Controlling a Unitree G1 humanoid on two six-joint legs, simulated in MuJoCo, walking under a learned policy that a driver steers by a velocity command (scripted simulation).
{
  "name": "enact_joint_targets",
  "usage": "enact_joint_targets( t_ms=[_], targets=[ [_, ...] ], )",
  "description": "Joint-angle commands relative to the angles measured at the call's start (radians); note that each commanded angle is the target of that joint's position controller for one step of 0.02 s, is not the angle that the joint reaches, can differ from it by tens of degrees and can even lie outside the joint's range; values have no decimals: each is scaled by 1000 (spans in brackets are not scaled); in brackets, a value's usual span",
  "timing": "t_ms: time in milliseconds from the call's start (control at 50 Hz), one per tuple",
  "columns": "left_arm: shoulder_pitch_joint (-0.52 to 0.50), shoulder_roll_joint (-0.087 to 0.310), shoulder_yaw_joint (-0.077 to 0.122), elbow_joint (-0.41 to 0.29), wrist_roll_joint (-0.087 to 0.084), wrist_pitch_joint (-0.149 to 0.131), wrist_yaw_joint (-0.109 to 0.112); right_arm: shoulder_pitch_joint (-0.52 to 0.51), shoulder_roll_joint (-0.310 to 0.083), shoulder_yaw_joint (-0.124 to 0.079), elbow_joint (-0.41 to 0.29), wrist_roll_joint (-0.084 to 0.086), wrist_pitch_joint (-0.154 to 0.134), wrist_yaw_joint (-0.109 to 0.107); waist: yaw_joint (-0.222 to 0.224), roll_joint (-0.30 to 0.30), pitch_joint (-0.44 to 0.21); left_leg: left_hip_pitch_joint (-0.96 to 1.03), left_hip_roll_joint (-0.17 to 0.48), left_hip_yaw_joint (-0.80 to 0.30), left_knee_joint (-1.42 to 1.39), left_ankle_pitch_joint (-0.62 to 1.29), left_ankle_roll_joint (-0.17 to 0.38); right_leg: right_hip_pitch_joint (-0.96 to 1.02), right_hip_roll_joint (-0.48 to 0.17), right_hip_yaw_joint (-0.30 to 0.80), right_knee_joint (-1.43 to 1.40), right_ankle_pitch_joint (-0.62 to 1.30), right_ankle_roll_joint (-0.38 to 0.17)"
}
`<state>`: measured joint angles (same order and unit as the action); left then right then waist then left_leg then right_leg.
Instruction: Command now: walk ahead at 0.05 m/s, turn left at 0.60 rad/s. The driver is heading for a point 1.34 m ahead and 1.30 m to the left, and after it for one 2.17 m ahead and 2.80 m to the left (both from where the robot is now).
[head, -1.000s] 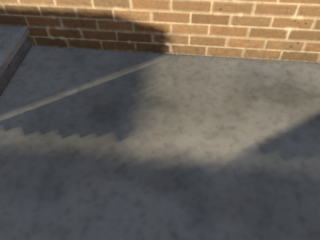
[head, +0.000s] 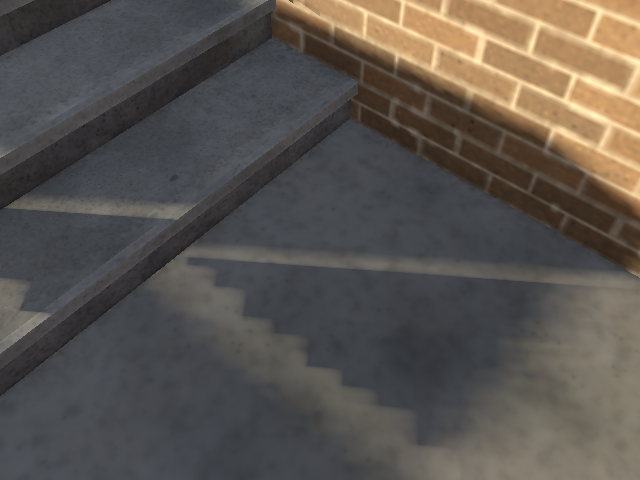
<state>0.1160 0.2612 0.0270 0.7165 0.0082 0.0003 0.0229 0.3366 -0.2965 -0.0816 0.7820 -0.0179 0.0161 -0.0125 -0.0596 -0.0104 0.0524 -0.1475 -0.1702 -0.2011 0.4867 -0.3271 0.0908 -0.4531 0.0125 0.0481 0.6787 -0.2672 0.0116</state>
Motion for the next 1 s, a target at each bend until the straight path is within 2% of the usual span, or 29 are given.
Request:
enact_joint_targets(
  t_ms=[20,40,60,80,100,120,140,160,200,300,360,420,460,480,500,520,540,560,580,620,680,760,780,820,880,920,960,980,1000],
  targets=[
    [132,126,34,-44,8,-34,19,-98,-147,-34,-93,21,-10,-2,117,91,-86,-37,202,-221,128,668,18,265,-16,33,-298,178,-36],
    [187,215,51,-51,19,-39,32,-55,-76,-14,-123,33,-16,-2,103,-106,-184,-137,116,-92,362,328,-37,452,-277,237,-312,459,-100],
    [149,259,53,-72,1,-20,25,66,-75,-19,-116,25,-3,-8,38,-265,-219,-316,-65,72,523,-401,-58,495,-474,491,-318,814,-253],
    [204,203,42,-61,-14,-6,17,103,-130,-33,-80,-26,9,-11,35,-122,-205,-322,17,74,682,-400,-74,471,-466,433,-250,968,-287],
    [155,184,42,-70,-7,0,22,71,-117,-29,-78,-17,18,-5,32,-167,-201,-362,45,106,759,-326,-82,428,-463,417,-286,737,-317],
    [88,130,27,-88,-3,8,21,0,-137,-31,-76,-14,32,3,38,-90,-115,-355,88,101,756,-229,-97,323,-366,294,-353,510,-270],
    [38,121,23,-96,4,12,22,-38,-138,-34,-88,-7,42,20,28,-128,-78,-342,97,111,737,-159,-110,274,-290,201,-377,394,-224],
    [26,126,23,-98,16,13,22,-29,-129,-31,-85,4,49,33,27,-149,-68,-329,88,130,742,-127,-125,255,-248,130,-379,428,-209],
    [51,138,30,-89,18,7,22,-40,-113,-24,-92,14,53,44,33,-140,-82,-321,86,147,710,-88,-134,268,-233,63,-379,434,-205],
    [106,159,43,-72,18,1,14,-112,-88,-7,-126,2,62,54,65,-141,-88,-331,134,174,537,-89,-131,322,-291,33,-390,311,-229],
    [95,180,52,-72,24,6,1,-152,-69,7,-149,8,62,65,76,-161,-83,-228,160,213,372,-106,-110,271,-297,-14,-384,221,-215],
    [109,207,62,-62,25,14,-9,-157,-79,9,-163,14,53,66,82,-174,-95,-149,151,255,243,-115,-86,266,-319,-34,-336,252,-200],
    [99,215,66,-57,11,23,-12,-106,-72,11,-150,11,39,59,44,-138,-103,-31,132,277,43,-4,-58,222,-308,-86,-240,257,-146],
    [131,201,66,-43,10,25,-16,-79,-90,6,-140,1,29,47,34,-66,-100,43,140,212,-84,70,-44,158,-283,-128,-151,180,-82],
    [172,138,53,-57,18,33,-25,-73,-181,-11,-149,-10,17,33,52,207,-77,106,371,-133,-243,122,5,-18,-172,-229,108,-123,2],
    [76,114,40,-135,16,47,-7,-48,-310,-47,-162,-6,18,31,18,323,-18,3,556,-375,-234,388,164,-174,-18,-151,247,-380,33],
    [37,147,46,-127,16,58,2,-17,-259,-43,-148,-3,18,30,-5,198,-26,2,523,-304,-208,427,204,-165,-49,-52,361,-347,31],
    [53,144,49,-111,1,60,-3,-67,-204,-25,-147,4,19,25,33,161,-11,-20,455,-215,-199,410,182,-153,-57,-25,384,-261,24],
    [77,148,53,-91,-5,52,-7,-132,-174,-16,-153,4,21,21,69,146,-5,-28,382,-147,-200,375,138,-134,-64,-15,358,-181,20],
    [116,165,61,-63,17,46,-13,-162,-144,-7,-161,12,16,13,78,163,-59,21,322,-96,-173,488,121,-109,-45,-32,387,-116,24],
    [96,142,56,-68,11,52,-18,-106,-153,-12,-144,16,9,18,60,112,-94,75,326,-124,-159,507,133,-122,-34,-24,363,-107,33],
    [48,132,51,-86,10,57,-12,-55,-165,-20,-131,8,12,18,29,135,-76,91,333,-204,-159,396,153,-132,-22,-9,253,-130,32],
    [46,135,49,-89,14,54,-14,-33,-172,-24,-126,5,13,19,20,132,-96,88,328,-232,-178,249,162,-116,-18,-10,226,-138,29],
    [16,136,47,-98,20,46,-22,-23,-176,-27,-124,-4,15,26,6,142,-77,50,314,-298,-227,-84,174,-95,-6,-10,162,-149,20],
    [14,128,42,-96,17,28,-29,-30,-169,-25,-118,-13,11,32,9,154,-48,-14,305,-332,-243,-218,171,-12,9,-26,59,-176,-2],
    [49,114,35,-84,10,11,-26,-46,-164,-23,-111,-14,4,33,35,140,-41,-100,290,-332,-231,-225,153,123,24,-37,-43,-170,-29],
    [175,84,28,-35,11,-8,-13,-99,-138,-14,-112,-2,-1,24,125,85,-23,-288,220,-282,-160,-271,96,405,27,-58,-286,-19,-65],
    [242,122,34,-16,21,-22,-1,-105,-85,1,-119,2,-10,17,153,-13,-30,-421,155,-204,-22,-308,42,544,-69,58,-361,-125,-78],
    [305,217,47,-19,32,-33,5,-96,3,26,-141,13,-23,16,164,-205,-84,-507,21,-10,291,-275,-15,603,-337,429,-523,-468,-134]
  ],
)
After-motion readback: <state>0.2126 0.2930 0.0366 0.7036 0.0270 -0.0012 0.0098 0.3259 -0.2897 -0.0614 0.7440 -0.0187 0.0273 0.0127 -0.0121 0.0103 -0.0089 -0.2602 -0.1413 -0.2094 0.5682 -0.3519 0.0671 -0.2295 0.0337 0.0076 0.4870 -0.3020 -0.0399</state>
